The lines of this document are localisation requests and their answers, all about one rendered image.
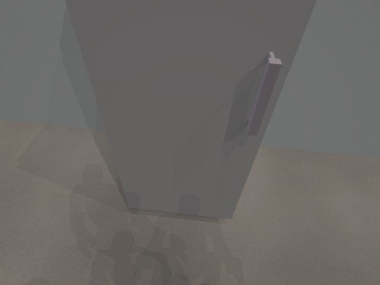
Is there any fridge door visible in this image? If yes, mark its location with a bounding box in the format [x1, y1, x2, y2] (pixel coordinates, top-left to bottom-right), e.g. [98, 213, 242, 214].
[65, 0, 314, 219]

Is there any handle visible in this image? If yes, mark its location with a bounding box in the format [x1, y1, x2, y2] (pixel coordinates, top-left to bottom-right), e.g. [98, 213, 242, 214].
[246, 52, 282, 136]

